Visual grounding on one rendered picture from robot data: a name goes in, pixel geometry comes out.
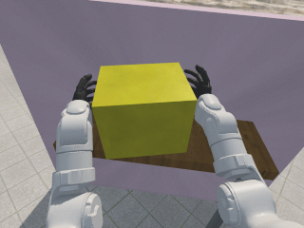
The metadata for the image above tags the robot left upper arm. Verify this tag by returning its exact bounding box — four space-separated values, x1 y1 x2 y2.
47 192 104 228

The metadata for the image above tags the robot left hand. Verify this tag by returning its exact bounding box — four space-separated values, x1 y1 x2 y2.
72 74 98 109

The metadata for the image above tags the table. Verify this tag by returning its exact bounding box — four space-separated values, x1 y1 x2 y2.
53 103 279 228

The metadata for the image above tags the left robot forearm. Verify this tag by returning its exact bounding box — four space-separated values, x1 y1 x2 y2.
46 100 96 228

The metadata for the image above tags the robot right upper arm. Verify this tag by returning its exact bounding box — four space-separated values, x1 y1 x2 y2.
217 178 304 228

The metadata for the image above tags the carton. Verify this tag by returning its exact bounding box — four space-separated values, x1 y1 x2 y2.
91 62 198 160

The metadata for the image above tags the right robot forearm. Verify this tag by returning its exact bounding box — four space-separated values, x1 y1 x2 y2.
194 93 276 212

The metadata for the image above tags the robot right hand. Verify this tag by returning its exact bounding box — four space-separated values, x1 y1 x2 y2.
184 65 212 99

